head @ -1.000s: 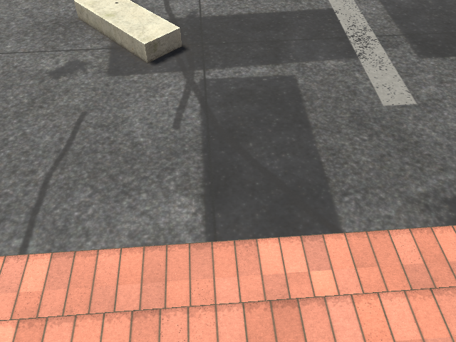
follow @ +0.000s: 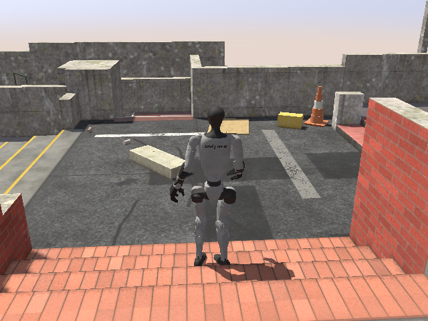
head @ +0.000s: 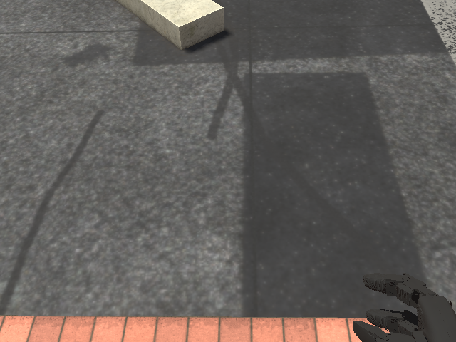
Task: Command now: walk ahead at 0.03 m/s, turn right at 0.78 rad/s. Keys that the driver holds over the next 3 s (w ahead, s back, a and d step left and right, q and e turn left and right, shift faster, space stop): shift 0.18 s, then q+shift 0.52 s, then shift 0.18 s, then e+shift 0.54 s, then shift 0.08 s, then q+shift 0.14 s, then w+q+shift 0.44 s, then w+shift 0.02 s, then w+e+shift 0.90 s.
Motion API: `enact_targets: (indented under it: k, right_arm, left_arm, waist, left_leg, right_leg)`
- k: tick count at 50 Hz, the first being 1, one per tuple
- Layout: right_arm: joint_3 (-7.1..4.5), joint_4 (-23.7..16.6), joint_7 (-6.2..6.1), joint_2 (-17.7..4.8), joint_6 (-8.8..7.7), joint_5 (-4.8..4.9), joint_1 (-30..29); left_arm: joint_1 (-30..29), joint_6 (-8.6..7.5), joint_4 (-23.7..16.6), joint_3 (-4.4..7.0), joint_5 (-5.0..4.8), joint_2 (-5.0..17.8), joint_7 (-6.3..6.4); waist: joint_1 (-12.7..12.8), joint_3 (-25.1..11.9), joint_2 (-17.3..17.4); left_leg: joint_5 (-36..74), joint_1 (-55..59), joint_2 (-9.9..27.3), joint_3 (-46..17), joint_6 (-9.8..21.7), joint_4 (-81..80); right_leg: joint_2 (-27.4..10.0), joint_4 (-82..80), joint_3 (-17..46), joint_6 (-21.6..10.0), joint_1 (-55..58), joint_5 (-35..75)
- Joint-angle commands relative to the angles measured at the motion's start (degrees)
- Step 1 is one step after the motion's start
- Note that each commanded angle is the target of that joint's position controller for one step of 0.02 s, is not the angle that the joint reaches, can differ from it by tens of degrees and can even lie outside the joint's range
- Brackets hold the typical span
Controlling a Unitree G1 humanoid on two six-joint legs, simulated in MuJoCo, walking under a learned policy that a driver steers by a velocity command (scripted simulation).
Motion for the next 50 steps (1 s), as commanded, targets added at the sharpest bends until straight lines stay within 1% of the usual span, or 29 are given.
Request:
enact_targets:
  k: [1, 2, 3, 4, 5, 6, 7, 9, 12, 13, 15, 17, 19, 21, 23, 25, 26, 27, 28, 29, 30, 32, 35, 38, 42, 44, 47, 49, 50]
  right_arm:
    - [-3.75, -0.4, 0.07, -7.5, -0.82, -0.38, 7.5]
    - [-3.69, -0.5, 0.04, -9.5, -0.29, -1.58, 11.5]
    - [-3.88, 0.0, 0.59, -11.1, -0.03, -3.88, 12.0]
    - [-3.51, -0.4, 0.94, -8.8, -0.52, -2.79, 9.5]
    - [-2.47, -1.1, 1.06, -6.1, -0.48, -1.81, 6.1]
    - [-1.79, -1.8, 0.95, -5.5, -0.03, -0.86, 4.4]
    - [-1.5, -1.4, 0.74, -6.1, 0.25, -0.35, 4.6]
    - [-0.97, -0.4, 0.45, -7.4, 0.46, -1.21, 6.4]
    - [1.05, 2.1, 0.75, -4.1, 0.88, -0.68, 10.3]
    - [0.42, 2.0, 0.7, -6.1, 1.18, 0.21, 10.2]
    - [-2.2, 2.0, -0.2, -12.5, 2.06, 1.48, 13.8]
    - [-3.41, 2.7, -0.93, -15.6, 2.66, 1.01, 18.1]
    - [-3.43, 2.4, -0.83, -15.2, 3.06, 0.67, 18.8]
    - [-3.47, 1.9, -1.02, -14.7, 3.86, 0.5, 18.2]
    - [-3.62, 1.1, -1.53, -14.5, 4.57, 1.53, 17.6]
    - [-3.57, 0.0, -1.92, -14.2, 4.87, 2.29, 14.4]
    - [-3.09, -0.8, -2.08, -12.5, 4.96, 3.11, 13.6]
    - [-2.23, -1.1, -1.67, -8.1, 4.98, 2.9, 16.2]
    - [-2.63, -2.5, -1.76, -8.2, 4.34, 3.21, 18.9]
    - [-4.54, -1.1, -1.42, -14.2, 3.48, 1.77, 20.3]
    - [-5.88, 0.0, -1.34, -16.4, 4.01, 1.78, 20.7]
    - [-6.5, 1.6, -2.15, -15.9, 5.94, 0.82, 21.6]
    - [-5.59, -0.4, -1.56, -13.3, 6.19, 1.67, 20.0]
    - [-4.08, -3.2, -1.85, -10.3, 5.93, 1.38, 14.9]
    - [-2.57, -5.0, -1.11, -8.1, 4.97, 0.16, 12.2]
    - [-2.14, -5.6, -0.51, -7.5, 4.73, 0.3, 11.4]
    - [-0.67, -3.0, 0.12, -3.6, 4.32, 0.15, 14.1]
    - [-1.34, -2.8, 0.03, -5.1, 3.67, 0.2, 15.1]
    - [-2.27, -3.2, -0.34, -8.9, 3.48, 0.25, 15.4]
  left_arm:
    - [-1.0, -1.05, -5.0, 0.3, -0.35, 2.9, -0.92]
    - [1.7, -0.97, -4.7, -0.69, 0.26, -0.5, -1.14]
    - [2.0, -1.69, -6.9, 1.29, -1.03, 5.2, -1.48]
    - [-0.6, -2.33, -5.6, 2.87, -0.05, 11.0, -1.52]
    - [-2.6, -1.97, -4.2, 3.45, 0.41, 13.2, -1.25]
    - [-2.0, -1.39, -2.7, 3.19, 1.24, 12.2, -0.91]
    - [-1.9, -1.16, -2.2, 2.57, 1.61, 10.1, -0.92]
    - [-2.8, -1.45, -2.6, 1.39, 0.99, 6.8, -1.29]
    - [-4.1, -1.36, -2.2, -0.42, 1.62, 1.3, -1.31]
    - [-5.8, -1.39, -3.2, -0.38, 2.5, 1.8, -1.55]
    - [-13.9, -2.28, -5.9, -0.37, 2.92, 2.7, -1.98]
    - [-17.5, -3.4, -6.8, -0.19, 2.1, 3.0, -2.37]
    - [-16.6, -4.5, -5.8, 0.29, 1.49, 3.5, -2.91]
    - [-15.9, -5.86, -5.0, 0.09, 1.71, 2.7, -3.26]
    - [-15.7, -6.58, -4.6, 0.06, 1.56, 2.2, -3.84]
    - [-11.1, -7.02, -2.9, 0.44, 1.79, 2.5, -4.32]
    - [-7.7, -6.82, -1.8, 1.06, 1.71, 3.7, -4.36]
    - [-4.8, -6.17, -1.2, 1.79, 1.88, 5.7, -4.28]
    - [-4.4, -5.63, -0.7, 2.55, 3.09, 9.1, -4.19]
    - [-5.9, -5.87, -1.3, 2.36, 2.47, 7.4, -3.98]
    - [-10.2, -6.13, -2.5, 1.43, 2.39, 4.7, -3.89]
    - [-14.8, -6.21, -2.7, 0.55, 1.87, 2.2, -3.93]
    - [-14.9, -5.83, -1.8, 0.29, 2.65, 3.4, -3.79]
    - [-10.3, -4.87, 0.4, 0.09, 3.1, 5.3, -3.41]
    - [-9.8, -4.54, 1.8, 0.04, 2.6, 7.5, -3.92]
    - [-10.7, -4.52, 2.0, -0.28, 2.27, 7.6, -4.46]
    - [-8.4, -5.06, 5.5, -2.34, 1.35, 3.8, -5.5]
    - [-7.9, -5.16, 6.2, -2.29, 0.11, 5.2, -5.59]
    - [-6.2, -5.66, 6.0, -1.84, -0.25, 6.9, -5.61]
  waist:
    - [-5.3, -9.0, -6.1]
    - [-4.7, -12.4, 7.6]
    - [-2.9, -10.7, 16.6]
    - [-3.1, -5.5, 12.5]
    - [-2.8, -1.9, 7.6]
    - [-2.3, -1.0, 4.2]
    - [-2.2, 0.2, 3.6]
    - [-1.9, 0.4, 3.0]
    - [-1.9, -1.1, 4.7]
    - [-1.9, -0.8, 6.8]
    - [-6.3, 0.8, 9.0]
    - [-8.4, 0.3, 10.2]
    - [-8.5, -1.8, 10.6]
    - [-7.5, -4.7, 10.5]
    - [-7.1, -5.4, 9.7]
    - [-4.1, -7.4, 8.3]
    - [-2.9, -10.0, 6.0]
    - [-3.7, -13.3, -6.1]
    - [-5.3, -10.9, -20.2]
    - [-5.6, -7.5, -12.5]
    - [-7.3, -4.3, -9.0]
    - [-8.5, -2.6, -7.0]
    - [-8.6, -2.6, -6.6]
    - [-5.7, -1.9, -5.8]
    - [-5.0, -3.9, -5.5]
    - [-5.4, -4.2, -5.8]
    - [-6.5, -4.6, -7.9]
    - [-8.2, -1.9, -9.0]
    - [-7.7, -2.4, -7.9]
  left_leg:
    - [4.0, 23.3, 8.7, -2.7, 5.2, -13.5]
    - [24.1, 31.7, 21.3, -12.2, 9.7, -10.1]
    - [23.4, 29.5, 30.1, -25.3, 17.3, -15.0]
    - [16.1, 23.3, 28.9, -24.0, 19.7, -17.7]
    - [11.3, 18.7, 24.0, -16.7, 18.5, -17.1]
    - [8.0, 15.4, 20.1, -12.4, 16.5, -16.6]
    - [8.9, 12.1, 18.2, -10.4, 16.2, -16.9]
    - [9.4, 7.9, 16.0, -7.8, 16.3, -17.2]
    - [-1.2, 9.2, 11.8, -8.3, 15.1, -17.9]
    - [-4.3, 10.1, 11.0, -9.3, 14.5, -18.6]
    - [-5.0, 10.9, 10.9, -11.8, 14.5, -18.5]
    - [-5.3, 14.6, 12.5, -16.7, 15.3, -17.9]
    - [-3.4, 18.2, 14.1, -20.7, 16.8, -17.2]
    - [8.2, 18.9, 14.2, -22.2, 17.4, -15.6]
    - [13.7, 21.0, 13.9, -24.2, 16.9, -14.3]
    - [16.6, 17.5, 12.7, -24.3, 14.8, -11.7]
    - [11.8, 10.1, 11.2, -22.4, 12.5, -7.0]
    - [-7.7, -2.2, 4.6, -14.8, 9.2, 6.9]
    - [-30.3, -17.7, -4.0, -7.6, 6.2, 16.8]
    - [-27.0, -21.2, 0.3, -6.2, 2.5, 29.1]
    - [-21.9, -21.2, 2.0, -4.8, 0.7, 33.8]
    - [-14.2, -22.4, 3.2, -2.0, -1.2, 42.0]
    - [-7.8, -19.9, 6.0, 3.8, -2.9, 46.8]
    - [-5.3, -22.0, 6.5, 3.2, -3.4, 42.0]
    - [-3.8, -19.5, 8.1, 2.7, -2.7, 32.4]
    - [-4.0, -15.7, 9.3, 3.5, -2.1, 26.8]
    - [-8.7, 3.8, 8.7, 9.1, -1.1, 10.9]
    - [-1.2, 12.1, 5.8, 12.4, 0.8, -4.8]
    - [9.2, 16.5, 7.1, 9.8, 2.4, -7.4]
  right_leg:
    - [-8.1, 3.7, 13.2, -3.9, -4.2, -24.7]
    - [0.1, 24.1, 1.0, -1.6, -13.5, -32.9]
    - [1.5, 34.6, -1.1, 0.8, -25.2, -36.8]
    - [-2.3, 43.0, -4.4, 3.2, -27.9, -29.6]
    - [-4.0, 46.6, -6.5, 4.1, -27.4, -23.2]
    - [-4.5, 49.0, -7.4, 4.2, -25.7, -19.0]
    - [-4.1, 53.0, -9.1, 4.5, -24.8, -15.5]
    - [-4.8, 55.2, -11.8, 5.0, -22.7, -11.1]
    - [-8.9, 38.9, -12.4, 6.0, -18.5, -8.5]
    - [-11.7, 32.1, -17.0, 6.6, -17.6, -8.2]
    - [-12.4, 21.7, -21.0, 7.1, -15.3, -9.4]
    - [-11.2, 15.2, -20.0, 6.2, -15.0, -13.0]
    - [-10.4, 11.1, -18.8, 4.6, -14.0, -14.7]
    - [-9.4, 11.6, -18.6, 4.1, -9.8, -14.5]
    - [-9.4, 4.3, -18.0, 2.9, -7.0, -14.1]
    - [-11.3, -6.0, -19.3, 1.4, 3.5, -5.3]
    - [-14.9, -8.8, -19.1, 0.4, 14.7, 2.6]
    - [-24.1, -7.1, -11.1, -3.0, 28.0, 17.8]
    - [-36.4, -8.2, 4.3, -12.1, 29.3, 24.4]
    - [-39.7, -9.7, 2.7, -14.7, 25.3, 23.1]
    - [-35.8, -9.6, -4.3, -13.6, 20.8, 22.2]
    - [-29.4, -7.6, -14.0, -10.7, 17.5, 24.8]
    - [-27.2, -7.8, -21.6, -11.3, 11.2, 27.7]
    - [-28.4, -7.7, -20.7, -13.6, 13.2, 27.4]
    - [-29.7, -5.7, -22.0, -14.1, 15.6, 27.6]
    - [-30.1, -5.1, -22.8, -14.2, 13.5, 25.2]
    - [-25.8, -3.8, -25.0, -12.5, 2.4, 19.3]
    - [-24.4, -1.2, -22.6, -10.6, 0.3, 18.3]
    - [-23.7, 1.5, -21.3, -8.2, -0.9, 18.3]
Next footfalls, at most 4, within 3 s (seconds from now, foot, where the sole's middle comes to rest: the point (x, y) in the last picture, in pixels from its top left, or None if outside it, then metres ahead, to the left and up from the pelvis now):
0.02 left None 0.10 0.11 -0.77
0.52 right None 0.09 -0.08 -0.77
1.00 left None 0.08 0.19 -0.77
1.32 right None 0.10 -0.07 -0.77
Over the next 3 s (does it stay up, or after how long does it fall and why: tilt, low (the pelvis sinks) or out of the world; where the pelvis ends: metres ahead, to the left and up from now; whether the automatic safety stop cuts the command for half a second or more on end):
stays up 1.03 0.29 -0.31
